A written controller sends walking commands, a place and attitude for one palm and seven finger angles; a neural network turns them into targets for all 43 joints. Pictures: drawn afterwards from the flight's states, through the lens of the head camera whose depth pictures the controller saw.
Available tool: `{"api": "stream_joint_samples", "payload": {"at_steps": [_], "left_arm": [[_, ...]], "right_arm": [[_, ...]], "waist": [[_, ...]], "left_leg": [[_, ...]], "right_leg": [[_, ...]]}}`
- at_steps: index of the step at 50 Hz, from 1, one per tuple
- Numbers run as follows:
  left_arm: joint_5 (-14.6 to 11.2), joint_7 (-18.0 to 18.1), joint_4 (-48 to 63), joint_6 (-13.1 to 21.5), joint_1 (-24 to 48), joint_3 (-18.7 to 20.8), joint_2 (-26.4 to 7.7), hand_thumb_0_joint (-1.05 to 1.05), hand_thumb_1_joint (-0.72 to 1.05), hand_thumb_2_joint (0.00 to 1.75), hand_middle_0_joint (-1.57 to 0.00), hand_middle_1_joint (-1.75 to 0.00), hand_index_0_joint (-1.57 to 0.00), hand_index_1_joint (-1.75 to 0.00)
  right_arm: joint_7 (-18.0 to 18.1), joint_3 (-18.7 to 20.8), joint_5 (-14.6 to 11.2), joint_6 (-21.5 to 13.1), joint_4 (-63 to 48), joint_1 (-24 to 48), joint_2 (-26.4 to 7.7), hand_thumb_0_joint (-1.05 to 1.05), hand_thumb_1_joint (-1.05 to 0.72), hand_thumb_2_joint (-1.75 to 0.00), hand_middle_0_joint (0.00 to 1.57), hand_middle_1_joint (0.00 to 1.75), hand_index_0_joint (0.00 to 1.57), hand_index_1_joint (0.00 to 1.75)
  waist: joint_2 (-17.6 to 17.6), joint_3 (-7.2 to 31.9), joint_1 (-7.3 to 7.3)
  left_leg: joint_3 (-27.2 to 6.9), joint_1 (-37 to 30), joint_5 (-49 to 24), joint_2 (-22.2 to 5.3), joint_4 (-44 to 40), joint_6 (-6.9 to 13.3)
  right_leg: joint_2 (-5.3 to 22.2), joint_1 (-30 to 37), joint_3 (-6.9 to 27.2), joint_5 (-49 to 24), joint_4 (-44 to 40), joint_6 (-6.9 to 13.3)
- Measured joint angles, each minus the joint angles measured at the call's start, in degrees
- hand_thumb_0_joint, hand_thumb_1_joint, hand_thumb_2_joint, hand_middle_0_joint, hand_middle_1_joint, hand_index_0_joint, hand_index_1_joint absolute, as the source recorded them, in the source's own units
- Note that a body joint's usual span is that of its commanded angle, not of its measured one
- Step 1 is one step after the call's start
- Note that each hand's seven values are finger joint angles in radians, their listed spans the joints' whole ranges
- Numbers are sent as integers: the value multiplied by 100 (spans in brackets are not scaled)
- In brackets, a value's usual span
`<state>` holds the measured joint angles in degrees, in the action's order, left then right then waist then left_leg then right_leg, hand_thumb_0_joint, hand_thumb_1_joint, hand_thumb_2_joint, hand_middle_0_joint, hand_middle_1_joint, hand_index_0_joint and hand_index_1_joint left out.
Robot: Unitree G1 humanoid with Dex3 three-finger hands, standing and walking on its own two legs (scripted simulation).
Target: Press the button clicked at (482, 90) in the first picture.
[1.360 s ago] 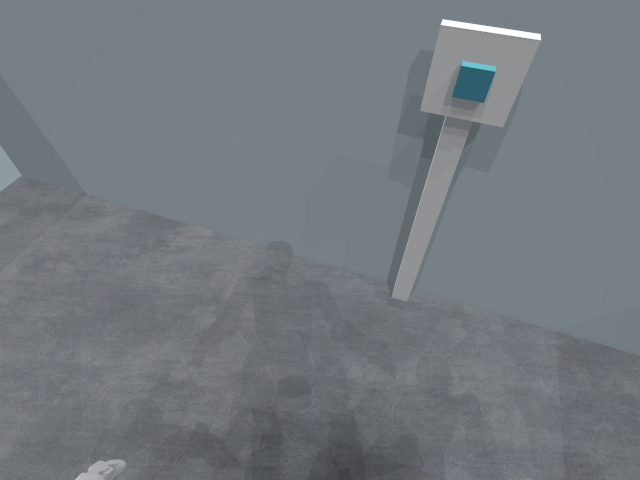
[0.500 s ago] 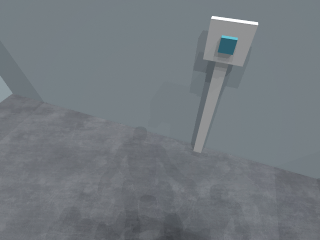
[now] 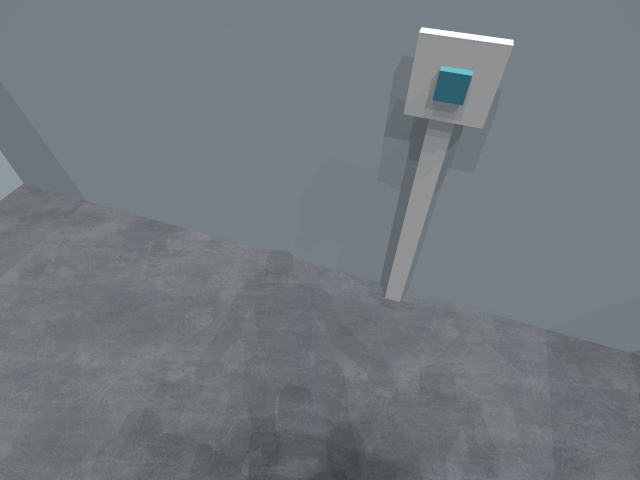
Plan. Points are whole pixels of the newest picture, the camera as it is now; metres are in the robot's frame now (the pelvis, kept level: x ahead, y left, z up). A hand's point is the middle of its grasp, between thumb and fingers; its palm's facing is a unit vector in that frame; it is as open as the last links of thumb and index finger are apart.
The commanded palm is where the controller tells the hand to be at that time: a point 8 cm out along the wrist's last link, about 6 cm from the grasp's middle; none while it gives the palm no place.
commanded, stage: look at it before walking up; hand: left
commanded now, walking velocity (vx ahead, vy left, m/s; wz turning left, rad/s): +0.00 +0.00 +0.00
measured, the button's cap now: (452, 85) +0.85 -0.23 +0.10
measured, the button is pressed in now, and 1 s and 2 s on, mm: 0 0 0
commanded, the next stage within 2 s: turn to face it in 0.18 s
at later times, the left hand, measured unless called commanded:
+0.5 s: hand out of the picture +0.08 +0.24 -0.16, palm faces -0.05 -0.94 -0.33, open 7.4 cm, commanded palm none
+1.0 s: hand out of the picture +0.08 +0.20 -0.18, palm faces -0.18 -0.96 -0.22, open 7.4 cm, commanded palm none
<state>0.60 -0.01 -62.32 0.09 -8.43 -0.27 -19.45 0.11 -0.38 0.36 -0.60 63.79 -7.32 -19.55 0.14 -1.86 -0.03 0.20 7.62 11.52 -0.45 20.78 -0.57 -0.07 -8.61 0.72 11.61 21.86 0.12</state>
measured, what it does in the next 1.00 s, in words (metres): lifts its right foot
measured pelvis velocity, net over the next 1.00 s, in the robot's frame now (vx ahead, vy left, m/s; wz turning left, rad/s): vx -0.02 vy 0.02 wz -0.20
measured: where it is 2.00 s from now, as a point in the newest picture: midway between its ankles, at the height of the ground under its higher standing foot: outside the picture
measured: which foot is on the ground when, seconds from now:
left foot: down 0.00-1.00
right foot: down 0.00-0.88, up 0.90-1.00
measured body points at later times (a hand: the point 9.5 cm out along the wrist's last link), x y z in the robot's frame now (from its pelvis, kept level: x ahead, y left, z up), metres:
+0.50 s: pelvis +0.00 +0.00 +0.00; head +0.01 +0.00 +0.45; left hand +0.08 +0.29 -0.14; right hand +0.08 -0.29 -0.14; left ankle +0.00 +0.13 -0.75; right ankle +0.00 -0.12 -0.75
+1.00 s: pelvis -0.02 +0.02 -0.01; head +0.01 +0.02 +0.44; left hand +0.09 +0.25 -0.16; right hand -0.06 -0.22 -0.16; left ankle +0.00 +0.12 -0.75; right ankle -0.04 -0.10 -0.70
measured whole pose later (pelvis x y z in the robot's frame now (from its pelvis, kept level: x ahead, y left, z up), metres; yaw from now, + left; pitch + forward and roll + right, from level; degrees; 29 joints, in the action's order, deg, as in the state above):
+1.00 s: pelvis -0.02 +0.02 -0.01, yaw -11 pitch +0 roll +0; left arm 1.3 0.5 -55.0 -3.9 -12.1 3.1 -11.9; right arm 1.7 2.2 1.1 0.6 58.8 -15.5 -10.5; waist 1.4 -3.0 1.1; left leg 10.0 14.0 16.9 -3.7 31.2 1.1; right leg -0.9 -24.7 1.6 25.2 52.5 -1.0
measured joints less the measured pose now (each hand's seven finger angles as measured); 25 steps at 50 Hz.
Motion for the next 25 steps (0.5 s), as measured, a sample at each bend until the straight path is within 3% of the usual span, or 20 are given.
{"api": "stream_joint_samples", "payload": {"at_steps": [18,25], "left_arm": [[3,0,4,11,52,7,-19,1,90,90,-20,-30,-21,-30],[8,66,179,-151,-90,69,96,1,90,90,-20,-30,-20,-30]], "right_arm": [[3,-6,-2,-4,-3,67,4,1,-90,-89,20,30,20,30],[97,58,8,56,-227,84,157,1,-90,-89,20,30,20,30]], "waist": [[-6,-9,-16],[3,-25,-67]], "left_leg": [[10,-55,-1,-4,-64,-2],[250,103,203,-88,274,-20]], "right_leg": [[-4,49,10,-5,-63,-1],[-94,-226,246,113,308,-2]]}}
